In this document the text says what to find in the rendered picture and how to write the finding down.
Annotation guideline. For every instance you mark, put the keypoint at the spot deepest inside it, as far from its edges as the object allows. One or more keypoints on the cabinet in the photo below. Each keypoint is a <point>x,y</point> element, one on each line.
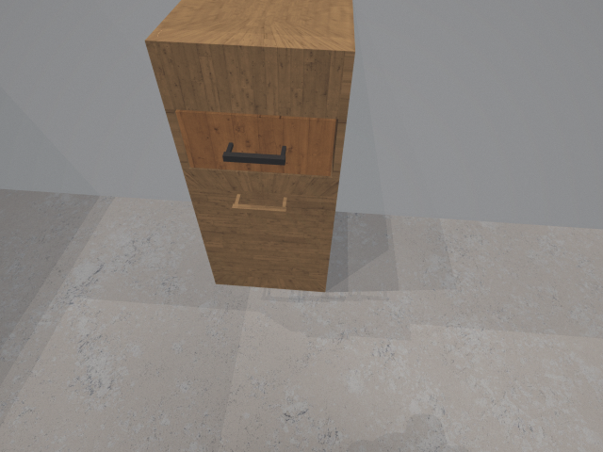
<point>267,57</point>

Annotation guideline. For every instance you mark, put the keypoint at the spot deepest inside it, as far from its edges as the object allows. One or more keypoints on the handle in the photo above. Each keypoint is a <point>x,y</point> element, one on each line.
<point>259,209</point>
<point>256,158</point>

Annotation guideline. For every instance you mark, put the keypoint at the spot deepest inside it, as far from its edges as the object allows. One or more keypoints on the drawer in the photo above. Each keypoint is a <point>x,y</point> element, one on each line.
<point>309,141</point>

